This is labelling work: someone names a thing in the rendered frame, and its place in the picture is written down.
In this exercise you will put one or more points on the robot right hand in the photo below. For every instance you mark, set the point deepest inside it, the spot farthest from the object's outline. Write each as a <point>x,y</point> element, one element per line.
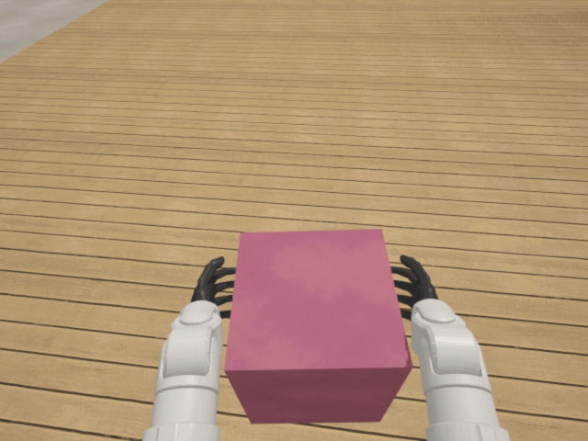
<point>420,288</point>

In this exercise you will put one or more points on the robot left hand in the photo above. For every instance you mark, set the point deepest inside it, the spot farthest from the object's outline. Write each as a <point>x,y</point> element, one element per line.
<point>207,289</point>

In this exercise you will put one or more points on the carton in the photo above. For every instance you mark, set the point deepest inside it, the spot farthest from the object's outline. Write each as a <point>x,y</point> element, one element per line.
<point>316,333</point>

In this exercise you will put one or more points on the right robot forearm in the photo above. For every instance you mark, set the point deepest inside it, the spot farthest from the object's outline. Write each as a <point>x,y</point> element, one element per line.
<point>455,381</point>

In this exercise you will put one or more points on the left robot forearm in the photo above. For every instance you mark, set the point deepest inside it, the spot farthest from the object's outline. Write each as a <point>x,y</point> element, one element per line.
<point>188,377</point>

